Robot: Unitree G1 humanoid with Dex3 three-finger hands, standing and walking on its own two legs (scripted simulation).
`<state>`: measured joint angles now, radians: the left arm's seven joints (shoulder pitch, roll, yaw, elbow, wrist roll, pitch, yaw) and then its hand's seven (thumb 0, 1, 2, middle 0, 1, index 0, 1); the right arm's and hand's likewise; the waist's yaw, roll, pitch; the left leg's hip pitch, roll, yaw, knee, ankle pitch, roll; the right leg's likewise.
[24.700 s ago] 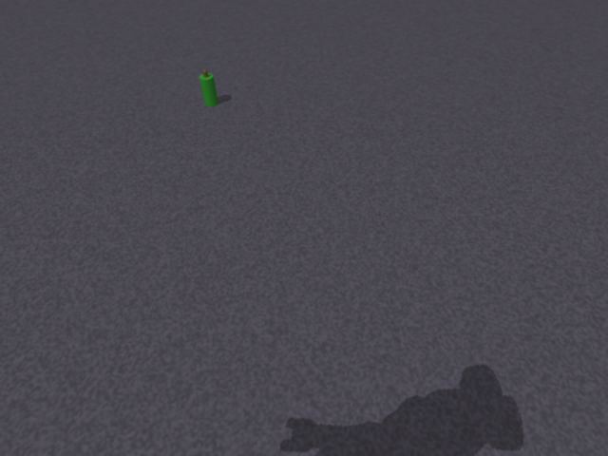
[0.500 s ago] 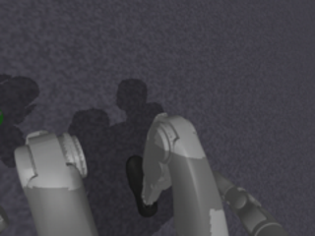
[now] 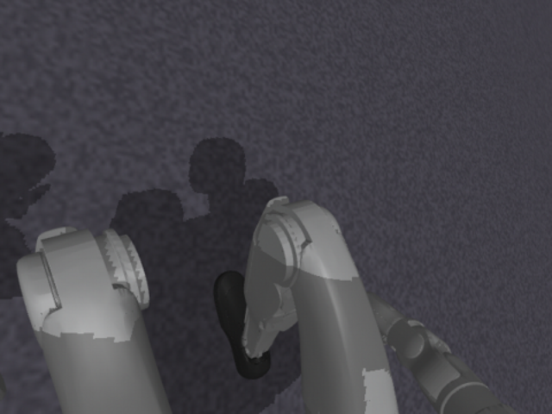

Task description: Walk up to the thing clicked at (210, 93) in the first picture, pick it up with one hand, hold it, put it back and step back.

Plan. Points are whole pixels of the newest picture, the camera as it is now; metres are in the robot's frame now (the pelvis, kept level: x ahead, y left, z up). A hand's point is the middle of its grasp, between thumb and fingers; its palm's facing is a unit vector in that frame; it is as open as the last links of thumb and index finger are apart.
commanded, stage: open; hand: left
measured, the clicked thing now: out of the picture +0.40 +0.31 -0.18
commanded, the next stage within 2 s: withdraw in 0.38 s
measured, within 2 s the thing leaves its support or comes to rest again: rests again in 0.78 s
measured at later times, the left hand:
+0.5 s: hand out of the picture +0.40 +0.33 -0.16, palm faces +0.50 -0.86 +0.00, open 16.1 cm
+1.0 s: hand out of the picture +0.37 +0.39 -0.05, palm faces +0.47 -0.88 -0.07, open 17.6 cm
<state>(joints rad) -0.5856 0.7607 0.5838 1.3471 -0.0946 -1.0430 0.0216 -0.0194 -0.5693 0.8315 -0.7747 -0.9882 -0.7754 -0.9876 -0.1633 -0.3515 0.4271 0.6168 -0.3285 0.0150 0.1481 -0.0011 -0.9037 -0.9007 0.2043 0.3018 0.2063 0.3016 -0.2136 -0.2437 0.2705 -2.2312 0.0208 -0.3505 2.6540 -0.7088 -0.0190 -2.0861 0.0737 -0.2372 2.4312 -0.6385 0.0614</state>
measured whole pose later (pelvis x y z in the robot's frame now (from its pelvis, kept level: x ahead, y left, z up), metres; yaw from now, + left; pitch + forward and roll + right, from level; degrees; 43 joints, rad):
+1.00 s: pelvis +0.00 +0.00 +0.03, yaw +3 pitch +22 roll -14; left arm -0.51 0.71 0.56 0.99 -0.16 -0.73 -0.18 -0.01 -0.58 0.05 -0.06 -0.06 -0.07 -0.05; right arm -0.03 -0.33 0.25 0.62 -0.16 0.05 0.10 0.00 -0.89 -0.90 0.21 0.30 0.21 0.30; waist -0.12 -0.12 0.06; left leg -2.26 0.03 -0.26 2.54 -0.69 0.01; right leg -2.11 0.04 -0.18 2.37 -0.66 0.04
